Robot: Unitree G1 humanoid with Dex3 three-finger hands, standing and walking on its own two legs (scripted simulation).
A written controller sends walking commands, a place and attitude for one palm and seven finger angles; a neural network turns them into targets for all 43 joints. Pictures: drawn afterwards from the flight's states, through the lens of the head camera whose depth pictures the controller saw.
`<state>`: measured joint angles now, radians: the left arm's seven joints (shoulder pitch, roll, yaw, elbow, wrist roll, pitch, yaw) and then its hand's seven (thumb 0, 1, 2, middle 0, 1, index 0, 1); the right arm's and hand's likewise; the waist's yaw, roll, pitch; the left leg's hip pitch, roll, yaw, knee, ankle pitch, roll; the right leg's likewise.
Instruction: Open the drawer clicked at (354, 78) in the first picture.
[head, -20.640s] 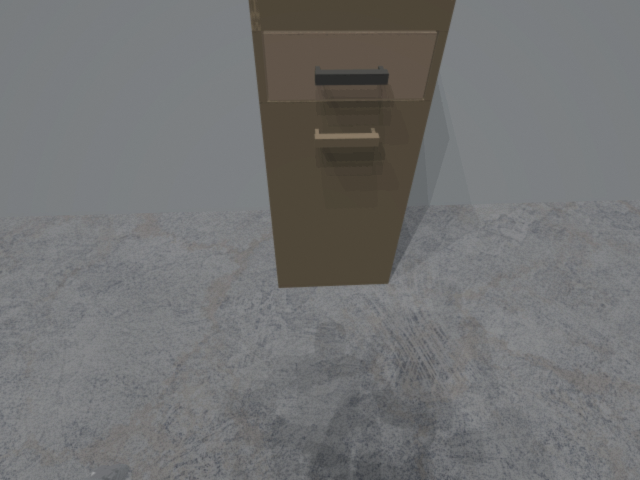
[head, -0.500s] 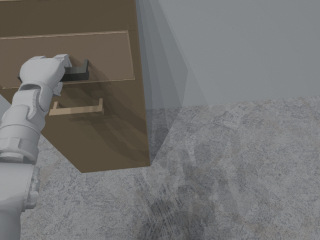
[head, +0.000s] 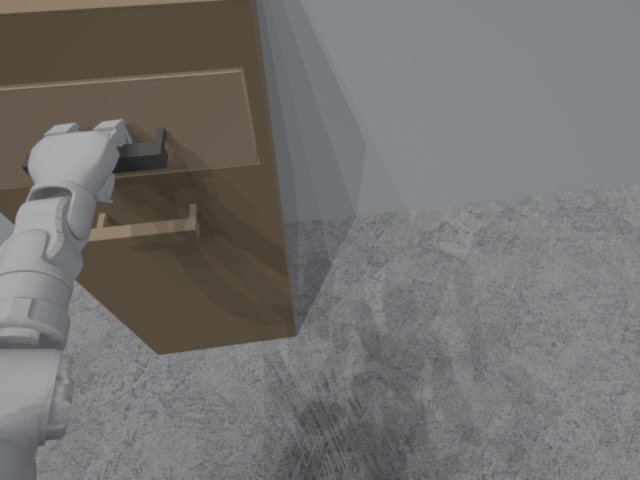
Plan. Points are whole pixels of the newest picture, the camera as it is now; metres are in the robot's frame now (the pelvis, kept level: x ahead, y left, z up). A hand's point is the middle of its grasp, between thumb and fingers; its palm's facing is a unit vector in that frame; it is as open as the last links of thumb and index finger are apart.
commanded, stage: pull the drawer open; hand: left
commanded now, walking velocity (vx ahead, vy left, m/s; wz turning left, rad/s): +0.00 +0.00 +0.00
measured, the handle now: (101, 149) +0.52 +0.27 +0.11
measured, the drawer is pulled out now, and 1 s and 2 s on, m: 0.00 0.03 0.06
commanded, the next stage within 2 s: none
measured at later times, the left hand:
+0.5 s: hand (94, 191) +0.47 +0.27 +0.09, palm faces -0.08 -0.01 -1.00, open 5.8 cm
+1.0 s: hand (93, 207) +0.44 +0.27 +0.08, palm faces +0.00 -0.04 -1.00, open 5.8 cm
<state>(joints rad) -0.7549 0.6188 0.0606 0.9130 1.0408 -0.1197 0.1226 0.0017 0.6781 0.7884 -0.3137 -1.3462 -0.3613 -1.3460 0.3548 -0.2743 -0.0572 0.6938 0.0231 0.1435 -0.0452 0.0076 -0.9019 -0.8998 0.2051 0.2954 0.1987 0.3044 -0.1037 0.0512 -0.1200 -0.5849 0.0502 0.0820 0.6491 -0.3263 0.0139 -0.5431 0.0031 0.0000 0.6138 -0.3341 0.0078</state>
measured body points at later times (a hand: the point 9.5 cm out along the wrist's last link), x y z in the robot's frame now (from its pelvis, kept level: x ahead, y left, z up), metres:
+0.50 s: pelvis +0.00 +0.00 +0.00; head +0.08 -0.01 +0.44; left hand +0.47 +0.27 +0.14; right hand +0.07 -0.28 -0.13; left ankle -0.02 +0.11 -0.72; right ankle -0.03 -0.13 -0.72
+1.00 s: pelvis +0.01 +0.01 +0.00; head +0.07 -0.01 +0.45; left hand +0.44 +0.27 +0.14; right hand +0.06 -0.27 -0.13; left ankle -0.02 +0.11 -0.72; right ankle -0.03 -0.13 -0.72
